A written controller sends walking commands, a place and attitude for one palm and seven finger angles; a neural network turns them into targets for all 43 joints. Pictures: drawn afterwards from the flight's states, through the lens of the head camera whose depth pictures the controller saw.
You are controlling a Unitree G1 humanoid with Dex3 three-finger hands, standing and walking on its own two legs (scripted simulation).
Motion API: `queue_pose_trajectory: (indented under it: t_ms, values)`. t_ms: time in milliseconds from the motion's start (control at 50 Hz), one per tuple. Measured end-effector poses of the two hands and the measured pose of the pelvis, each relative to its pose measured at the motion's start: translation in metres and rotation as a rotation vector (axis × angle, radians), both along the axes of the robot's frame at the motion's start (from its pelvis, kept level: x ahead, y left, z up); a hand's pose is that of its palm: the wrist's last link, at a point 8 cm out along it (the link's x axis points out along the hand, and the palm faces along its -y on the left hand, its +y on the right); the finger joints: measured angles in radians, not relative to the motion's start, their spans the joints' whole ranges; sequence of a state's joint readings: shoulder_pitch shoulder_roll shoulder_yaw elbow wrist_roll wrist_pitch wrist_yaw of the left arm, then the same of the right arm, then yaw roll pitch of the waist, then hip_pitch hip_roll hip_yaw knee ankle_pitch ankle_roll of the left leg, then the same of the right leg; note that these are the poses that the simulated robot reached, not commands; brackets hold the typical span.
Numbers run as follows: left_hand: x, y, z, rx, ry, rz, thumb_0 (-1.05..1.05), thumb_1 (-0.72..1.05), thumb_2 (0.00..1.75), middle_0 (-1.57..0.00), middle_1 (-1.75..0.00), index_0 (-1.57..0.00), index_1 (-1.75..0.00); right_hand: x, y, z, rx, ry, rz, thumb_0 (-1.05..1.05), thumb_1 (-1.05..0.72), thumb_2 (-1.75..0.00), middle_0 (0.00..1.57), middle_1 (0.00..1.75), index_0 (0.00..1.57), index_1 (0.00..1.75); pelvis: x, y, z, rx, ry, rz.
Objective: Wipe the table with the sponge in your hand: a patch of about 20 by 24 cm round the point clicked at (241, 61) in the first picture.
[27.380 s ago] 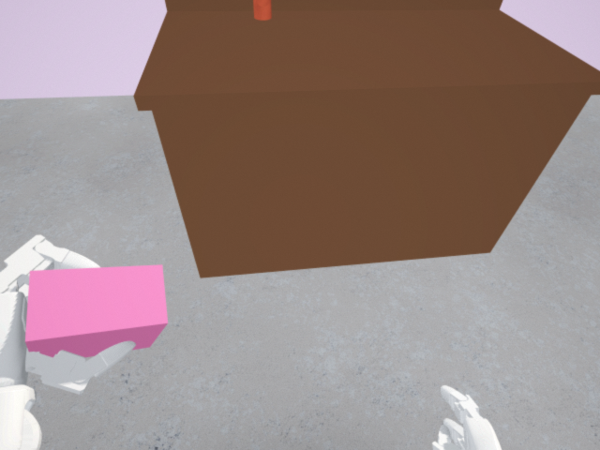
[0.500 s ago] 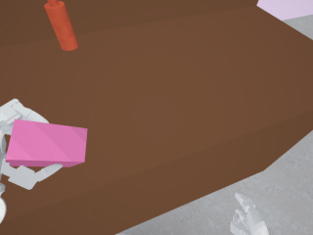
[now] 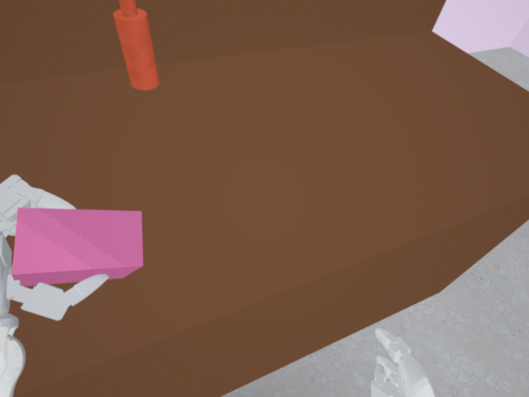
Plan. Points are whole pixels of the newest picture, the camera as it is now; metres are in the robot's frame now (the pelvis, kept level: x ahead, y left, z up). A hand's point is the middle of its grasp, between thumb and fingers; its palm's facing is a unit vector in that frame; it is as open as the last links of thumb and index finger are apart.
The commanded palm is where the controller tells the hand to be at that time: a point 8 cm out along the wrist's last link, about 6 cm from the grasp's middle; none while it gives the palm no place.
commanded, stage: come to a stop and stand still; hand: left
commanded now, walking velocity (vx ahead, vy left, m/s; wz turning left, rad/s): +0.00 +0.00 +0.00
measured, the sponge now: (96, 248) +0.24 +0.23 +0.14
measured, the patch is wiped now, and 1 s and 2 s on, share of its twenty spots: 0.00 0.00 0.00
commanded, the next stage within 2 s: look again from close up in 0.18 s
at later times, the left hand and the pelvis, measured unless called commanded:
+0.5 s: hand (67, 243) +0.23 +0.25 +0.16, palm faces +0.42 -0.84 -0.36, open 10.3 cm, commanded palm +0.17 +0.28 +0.18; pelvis +0.01 +0.00 +0.00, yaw +1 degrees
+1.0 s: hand (109, 244) +0.23 +0.21 +0.16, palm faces +0.38 -0.85 -0.37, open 10.3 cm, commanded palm +0.17 +0.24 +0.18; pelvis +0.01 -0.04 +0.00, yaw +0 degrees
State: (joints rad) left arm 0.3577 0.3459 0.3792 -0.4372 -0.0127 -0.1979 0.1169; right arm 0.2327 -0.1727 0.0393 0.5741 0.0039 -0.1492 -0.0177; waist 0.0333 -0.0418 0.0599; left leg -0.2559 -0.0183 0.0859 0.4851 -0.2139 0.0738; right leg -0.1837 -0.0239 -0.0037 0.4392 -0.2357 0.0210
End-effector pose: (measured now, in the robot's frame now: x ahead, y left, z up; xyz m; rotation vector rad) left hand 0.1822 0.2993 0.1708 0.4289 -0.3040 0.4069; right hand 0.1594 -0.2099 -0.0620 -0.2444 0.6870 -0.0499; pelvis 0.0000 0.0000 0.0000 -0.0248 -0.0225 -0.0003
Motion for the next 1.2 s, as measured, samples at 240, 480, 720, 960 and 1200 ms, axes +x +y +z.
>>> queue_pose_trajectory:
  t_ms: [240,480,720,960,1200]
  values:
    - [0.007,-0.001,0.000,0.008,0.014,-0.035,-0.02,-0.53,1.02,-0.71,-1.33,-0.74,-1.33,0.017,0.015,0.000,0.015,0.003,0.025,0.01,-0.90,-0.90,0.20,0.30,0.20,0.30,0.007,0.006,0.001,-0.006,-0.001,0.007]
    - [0.008,-0.008,0.001,0.009,0.029,-0.015,-0.02,-0.53,1.02,-0.71,-1.33,-0.74,-1.33,0.027,-0.011,0.005,-0.024,-0.003,-0.010,0.01,-0.90,-0.90,0.20,0.30,0.20,0.30,0.012,-0.002,0.003,-0.005,-0.001,0.009]
    - [0.012,-0.023,0.002,0.002,0.050,-0.020,-0.02,-0.53,1.02,-0.70,-1.34,-0.74,-1.33,0.024,-0.025,0.002,-0.013,0.010,-0.038,0.01,-0.91,-0.90,0.20,0.30,0.20,0.30,0.015,-0.015,0.004,0.000,0.001,0.007]
    - [0.014,-0.046,0.003,0.000,0.063,-0.043,-0.02,-0.53,1.02,-0.70,-1.34,-0.74,-1.33,0.022,-0.040,0.001,0.016,0.011,-0.044,0.01,-0.90,-0.90,0.20,0.30,0.20,0.30,0.011,-0.036,0.004,0.005,0.006,-0.002]
    - [0.009,-0.075,0.006,0.014,0.084,-0.053,-0.02,-0.53,1.03,-0.70,-1.34,-0.74,-1.33,0.016,-0.079,-0.004,-0.003,0.025,-0.073,0.01,-0.90,-0.90,0.20,0.30,0.20,0.30,0.008,-0.063,0.001,-0.001,0.019,-0.006]
